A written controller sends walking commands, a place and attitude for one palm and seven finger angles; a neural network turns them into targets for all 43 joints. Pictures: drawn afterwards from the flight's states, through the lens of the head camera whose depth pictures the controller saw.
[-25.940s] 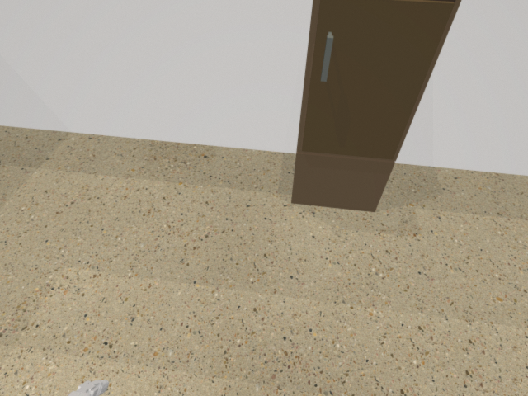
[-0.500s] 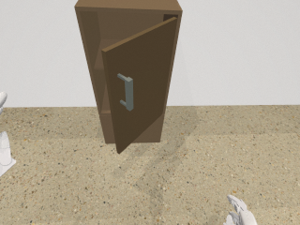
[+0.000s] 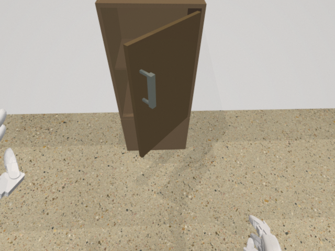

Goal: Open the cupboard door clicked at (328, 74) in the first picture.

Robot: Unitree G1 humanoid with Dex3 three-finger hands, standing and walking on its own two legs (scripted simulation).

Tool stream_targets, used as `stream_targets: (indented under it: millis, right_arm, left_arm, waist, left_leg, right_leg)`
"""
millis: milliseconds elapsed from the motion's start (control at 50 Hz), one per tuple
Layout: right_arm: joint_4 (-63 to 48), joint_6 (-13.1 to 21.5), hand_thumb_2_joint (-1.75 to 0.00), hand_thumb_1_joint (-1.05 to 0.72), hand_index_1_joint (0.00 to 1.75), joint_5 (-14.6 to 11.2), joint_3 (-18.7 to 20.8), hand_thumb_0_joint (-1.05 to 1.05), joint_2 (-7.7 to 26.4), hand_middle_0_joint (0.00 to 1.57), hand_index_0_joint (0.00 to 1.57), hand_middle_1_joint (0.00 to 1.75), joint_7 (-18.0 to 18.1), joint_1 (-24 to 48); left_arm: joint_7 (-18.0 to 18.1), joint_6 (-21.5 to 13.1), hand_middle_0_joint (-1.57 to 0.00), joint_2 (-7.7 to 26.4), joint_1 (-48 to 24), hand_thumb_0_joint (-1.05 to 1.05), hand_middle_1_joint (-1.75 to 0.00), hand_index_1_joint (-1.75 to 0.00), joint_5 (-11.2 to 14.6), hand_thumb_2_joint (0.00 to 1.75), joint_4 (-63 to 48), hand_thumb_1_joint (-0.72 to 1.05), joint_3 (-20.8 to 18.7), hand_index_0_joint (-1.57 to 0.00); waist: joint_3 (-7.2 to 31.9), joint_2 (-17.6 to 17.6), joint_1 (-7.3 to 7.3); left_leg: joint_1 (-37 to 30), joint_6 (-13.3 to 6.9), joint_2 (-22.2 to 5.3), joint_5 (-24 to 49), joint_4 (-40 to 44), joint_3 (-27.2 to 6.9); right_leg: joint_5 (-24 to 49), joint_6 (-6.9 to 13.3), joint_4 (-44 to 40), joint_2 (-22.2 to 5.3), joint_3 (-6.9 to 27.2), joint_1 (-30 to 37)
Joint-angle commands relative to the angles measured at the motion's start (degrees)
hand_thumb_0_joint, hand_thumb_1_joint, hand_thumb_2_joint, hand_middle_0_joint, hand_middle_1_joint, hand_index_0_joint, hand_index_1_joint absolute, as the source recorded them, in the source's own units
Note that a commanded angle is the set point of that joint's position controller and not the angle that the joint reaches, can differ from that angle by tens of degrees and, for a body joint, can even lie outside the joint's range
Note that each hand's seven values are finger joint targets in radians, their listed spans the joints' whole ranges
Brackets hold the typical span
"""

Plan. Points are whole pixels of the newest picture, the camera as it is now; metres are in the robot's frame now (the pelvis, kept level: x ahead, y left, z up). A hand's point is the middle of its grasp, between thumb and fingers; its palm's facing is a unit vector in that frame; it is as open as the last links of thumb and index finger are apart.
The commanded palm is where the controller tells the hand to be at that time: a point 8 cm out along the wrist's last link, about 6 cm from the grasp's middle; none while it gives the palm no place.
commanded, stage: stop stepping back and stand still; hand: left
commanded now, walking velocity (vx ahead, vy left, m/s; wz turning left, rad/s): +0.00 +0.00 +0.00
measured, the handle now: (147, 89) +0.63 +0.11 +0.02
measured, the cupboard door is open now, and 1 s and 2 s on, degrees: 47 47 47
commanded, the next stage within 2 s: let the arm hang, fingers relaxed in 0.34 s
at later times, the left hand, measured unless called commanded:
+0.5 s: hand (26, 202) +0.18 +0.28 +0.10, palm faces +0.33 -0.81 -0.48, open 7.4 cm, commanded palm none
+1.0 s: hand out of the picture -0.11 +0.20 -0.17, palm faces +0.09 -0.97 -0.24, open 7.4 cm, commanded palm none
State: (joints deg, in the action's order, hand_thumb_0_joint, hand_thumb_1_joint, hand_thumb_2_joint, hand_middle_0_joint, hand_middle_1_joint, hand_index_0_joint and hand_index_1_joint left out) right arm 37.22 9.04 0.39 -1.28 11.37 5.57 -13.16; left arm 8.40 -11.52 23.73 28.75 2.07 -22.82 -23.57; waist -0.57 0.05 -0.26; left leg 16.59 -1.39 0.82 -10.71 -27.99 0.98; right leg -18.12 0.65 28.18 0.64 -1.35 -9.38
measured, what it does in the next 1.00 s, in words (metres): stands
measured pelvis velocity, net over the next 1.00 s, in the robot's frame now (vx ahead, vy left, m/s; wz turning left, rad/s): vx -0.03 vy -0.01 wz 0.07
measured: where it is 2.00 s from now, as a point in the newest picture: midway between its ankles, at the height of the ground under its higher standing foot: outside the picture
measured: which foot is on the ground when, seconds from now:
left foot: down 0.00-1.00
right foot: down 0.00-1.00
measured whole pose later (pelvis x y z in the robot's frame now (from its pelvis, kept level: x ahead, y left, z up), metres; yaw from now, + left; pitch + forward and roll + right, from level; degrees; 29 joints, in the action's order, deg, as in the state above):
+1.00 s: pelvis -0.03 -0.01 +0.00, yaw +4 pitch -2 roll -1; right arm 62.9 -1.8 0.9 1.0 14.4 1.3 -14.3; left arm 0.1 1.1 14.1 20.7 -0.3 65.0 -0.4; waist -4.4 0.6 -0.8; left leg 17.3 -0.8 1.3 -6.3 -25.9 -3.6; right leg -14.9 2.2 25.3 1.9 -4.2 -8.4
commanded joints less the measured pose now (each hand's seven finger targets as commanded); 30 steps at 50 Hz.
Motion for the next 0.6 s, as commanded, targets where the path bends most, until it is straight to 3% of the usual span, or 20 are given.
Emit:
stream_targets:
  millis: [0, 60, 120, 200, 260, 340, 380, 400, 420, 440, 460, 480, 540, 580]
  right_arm:
    - [-9.52, 3.65, -0.90, -0.90, 0.30, 0.10, 2.73, 0.00, 7.99, 0.20, 0.20, 0.30, -0.12, 5.71]
    - [-9.78, 3.03, -0.90, -0.90, 0.30, 0.30, 2.75, 0.00, 7.41, 0.20, 0.20, 0.30, -0.43, 6.48]
    - [-9.17, 2.13, -0.90, -0.90, 0.30, 0.37, 2.88, 0.00, 7.05, 0.20, 0.20, 0.30, -0.12, 6.31]
    - [-8.81, 1.89, -0.90, -0.90, 0.30, 0.21, 2.92, 0.00, 7.26, 0.20, 0.20, 0.30, 0.60, 6.40]
    - [-8.74, 2.59, -0.90, -0.90, 0.30, 0.21, 2.70, 0.00, 7.57, 0.20, 0.20, 0.30, 0.96, 6.70]
    - [-9.20, 3.84, -0.90, -0.90, 0.30, 0.34, 2.52, 0.00, 7.92, 0.20, 0.20, 0.30, 1.09, 6.77]
    - [-9.62, 4.11, -0.90, -0.90, 0.30, 0.49, 2.47, 0.00, 7.73, 0.20, 0.20, 0.30, 0.97, 6.32]
    - [-9.85, 4.13, -0.90, -0.90, 0.30, 0.43, 2.53, 0.00, 7.54, 0.20, 0.20, 0.30, 0.74, 6.28]
    - [7.05, 3.00, -0.90, -0.90, 0.30, -0.15, 5.82, 0.00, 18.99, 0.20, 0.20, 0.30, -4.27, 8.94]
    - [6.85, -1.06, -0.90, -0.90, 0.30, -0.74, 5.63, 0.00, 14.74, 0.20, 0.20, 0.30, -4.52, 4.08]
    - [5.20, -2.06, -0.90, -0.90, 0.30, -1.30, 5.50, 0.00, 14.30, 0.20, 0.20, 0.30, -4.54, 2.77]
    - [5.75, -2.78, -0.90, -0.90, 0.30, -0.90, 5.39, 0.00, 14.48, 0.20, 0.20, 0.30, -4.64, 2.90]
    - [7.02, -5.24, -0.90, -0.90, 0.30, -0.20, 5.10, 0.00, 15.84, 0.20, 0.20, 0.30, -5.18, 3.90]
    - [8.84, -6.73, -0.90, -0.90, 0.30, 0.49, 4.63, 0.00, 15.00, 0.20, 0.20, 0.30, -5.42, 4.87]
  left_arm:
    - [0.28, -3.68, -0.20, 9.52, 1.61, 0.00, -0.30, -0.30, -0.10, 0.90, -15.01, 0.90, -5.58, -0.20]
    - [0.42, -3.62, -0.20, 10.07, 3.40, 0.00, -0.30, -0.30, 0.23, 0.90, -15.48, 0.90, -6.92, -0.20]
    - [0.71, -3.65, -0.20, 10.29, 2.85, 0.00, -0.30, -0.30, 0.33, 0.90, -14.32, 0.90, -7.46, -0.20]
    - [0.75, -3.42, -0.20, 9.40, -0.95, 0.00, -0.30, -0.30, 0.26, 0.90, -12.56, 0.90, -5.94, -0.20]
    - [0.64, -3.45, -0.20, 9.08, -3.82, 0.00, -0.30, -0.30, -0.22, 0.90, -11.84, 0.90, -4.74, -0.20]
    - [0.83, -3.94, -0.20, 8.72, -5.61, 0.00, -0.30, -0.30, -1.36, 0.90, -15.02, 0.90, -3.62, -0.20]
    - [1.06, -4.01, -0.20, 9.02, -3.29, 0.00, -0.30, -0.30, -1.77, 0.90, -15.70, 0.90, -4.49, -0.20]
    - [1.14, -3.91, -0.20, 9.10, -2.19, 0.00, -0.30, -0.30, -1.73, 0.90, -15.81, 0.90, -4.75, -0.20]
    - [-7.13, 5.53, -0.20, -2.39, -3.95, 0.00, -0.30, -0.30, -4.49, 0.90, 34.97, 0.90, 16.64, -0.20]
    - [-8.33, 9.74, -0.20, -2.07, -2.77, 0.00, -0.30, -0.30, -4.07, 0.90, 36.84, 0.90, 15.80, -0.20]
    - [-8.55, 10.82, -0.20, -1.23, -3.36, 0.00, -0.30, -0.30, -3.61, 0.90, 35.30, 0.90, 16.12, -0.20]
    - [-8.52, 10.55, -0.20, -1.15, -5.72, 0.00, -0.30, -0.30, -3.75, 0.90, 36.58, 0.90, 16.49, -0.20]
    - [-8.30, 10.50, -0.20, 2.34, -12.24, 0.00, -0.30, -0.30, -4.41, 0.90, 44.33, 0.90, 17.10, -0.20]
    - [-8.17, 11.07, -0.20, 2.72, -15.92, 0.00, -0.30, -0.30, -4.09, 0.90, 50.41, 0.90, 18.15, -0.20]
  waist:
    - [6.06, 1.97, -0.01]
    - [3.70, 1.66, 0.39]
    - [2.22, 1.75, 0.63]
    - [0.55, 2.80, 1.02]
    - [-0.72, 4.58, 0.95]
    - [1.29, 10.36, 0.19]
    - [2.97, 10.11, -0.41]
    - [3.55, 8.70, -0.53]
    - [-0.15, 7.90, 1.49]
    - [5.21, 3.03, 0.64]
    - [7.56, 1.80, 1.03]
    - [9.46, -1.74, 0.79]
    - [6.62, -13.20, 1.23]
    - [2.06, -10.56, 1.67]
  left_leg:
    - [-3.79, -1.14, -6.14, 2.85, 7.60, -7.57]
    - [-3.60, 0.25, -3.67, -4.74, 5.88, -5.38]
    - [-6.80, 0.96, -2.62, -4.93, 1.22, -4.23]
    - [-8.19, 0.93, -3.49, -4.89, 2.30, -5.14]
    - [-5.60, 0.37, -4.95, -8.21, 8.59, -7.91]
    - [-0.07, -0.72, -7.46, -18.68, 18.67, -12.80]
    - [1.49, -0.94, -7.85, -19.38, 20.41, -13.16]
    - [1.08, -0.89, -7.28, -17.70, 19.15, -11.76]
    - [5.89, -2.76, -8.21, 6.90, 4.64, -14.19]
    - [-2.14, -0.95, -7.56, 18.80, 1.01, -9.41]
    - [-5.63, -0.68, -7.37, 20.25, -1.76, -8.90]
    - [-4.72, -1.36, -7.74, 15.67, -2.95, -10.83]
    - [-2.25, -1.60, -5.75, 8.25, -3.80, -11.10]
    - [-1.70, -1.19, -3.75, 4.54, -4.96, -9.17]
  right_leg:
    - [5.64, -0.84, -7.22, -2.13, 3.05, -0.47]
    - [-1.33, 0.73, -12.18, -4.06, 5.19, -4.43]
    - [-6.87, 2.02, -15.22, -5.62, 6.38, -11.13]
    - [-7.13, 1.26, -14.46, -4.41, 4.73, -13.42]
    - [-5.49, -0.03, -12.17, -2.07, 2.90, -10.34]
    - [-1.65, -0.99, -5.33, 0.43, 1.07, -1.70]
    - [0.50, -1.02, -3.27, 0.73, 0.81, 2.07]
    - [1.17, -0.89, -4.50, 0.43, 0.90, 2.51]
    - [8.98, 0.48, -0.29, -4.29, 1.91, -5.52]
    - [9.80, 0.55, -3.19, -5.37, 3.89, -5.11]
    - [8.50, 1.03, -3.32, -5.61, 3.97, -6.60]
    - [4.52, 1.94, -2.70, -5.63, 3.88, -7.38]
    - [2.69, 4.74, -3.21, -6.74, 5.46, -8.02]
    - [-1.14, 6.00, -5.35, -8.54, 6.60, -12.12]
